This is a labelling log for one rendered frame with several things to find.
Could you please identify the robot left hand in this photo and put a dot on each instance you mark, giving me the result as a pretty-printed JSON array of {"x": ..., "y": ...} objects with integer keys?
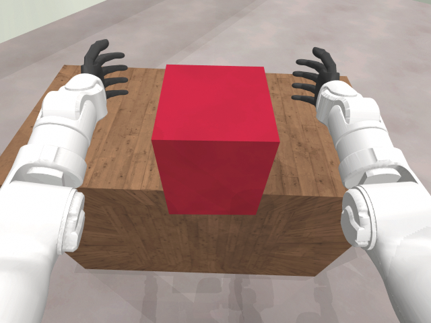
[{"x": 93, "y": 62}]

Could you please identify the robot right hand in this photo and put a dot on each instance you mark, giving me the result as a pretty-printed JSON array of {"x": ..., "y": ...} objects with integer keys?
[{"x": 327, "y": 72}]

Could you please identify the carton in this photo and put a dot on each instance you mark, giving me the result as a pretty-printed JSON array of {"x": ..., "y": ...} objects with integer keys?
[{"x": 215, "y": 139}]

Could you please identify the pedestal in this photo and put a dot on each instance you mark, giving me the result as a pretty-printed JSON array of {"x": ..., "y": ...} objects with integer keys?
[{"x": 295, "y": 232}]

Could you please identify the right robot upper arm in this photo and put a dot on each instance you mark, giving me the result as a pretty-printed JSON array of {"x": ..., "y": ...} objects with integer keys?
[{"x": 392, "y": 223}]

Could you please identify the robot right forearm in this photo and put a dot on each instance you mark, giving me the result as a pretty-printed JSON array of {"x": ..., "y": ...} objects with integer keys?
[{"x": 360, "y": 137}]

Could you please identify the left robot upper arm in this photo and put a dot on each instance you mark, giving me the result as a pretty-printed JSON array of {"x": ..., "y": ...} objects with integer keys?
[{"x": 38, "y": 222}]

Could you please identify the robot left forearm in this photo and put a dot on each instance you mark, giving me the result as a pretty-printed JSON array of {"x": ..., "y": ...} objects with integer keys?
[{"x": 56, "y": 151}]

